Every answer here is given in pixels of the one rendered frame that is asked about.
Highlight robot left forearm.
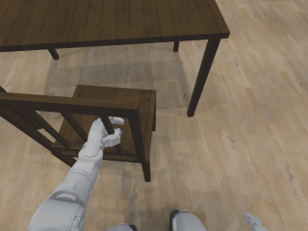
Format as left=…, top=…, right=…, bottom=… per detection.
left=27, top=141, right=104, bottom=231

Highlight left robot hand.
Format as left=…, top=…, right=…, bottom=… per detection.
left=87, top=116, right=124, bottom=148

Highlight table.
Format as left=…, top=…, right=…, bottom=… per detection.
left=0, top=0, right=230, bottom=130

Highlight right robot shin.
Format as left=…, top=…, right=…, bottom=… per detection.
left=176, top=210, right=189, bottom=216

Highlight right robot hand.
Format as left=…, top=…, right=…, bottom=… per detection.
left=243, top=212, right=268, bottom=231

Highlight robot left upper arm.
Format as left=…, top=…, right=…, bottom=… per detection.
left=30, top=198, right=86, bottom=231

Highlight chair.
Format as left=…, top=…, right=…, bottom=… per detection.
left=0, top=85, right=156, bottom=183

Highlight robot right thigh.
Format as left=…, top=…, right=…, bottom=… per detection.
left=172, top=213, right=207, bottom=231

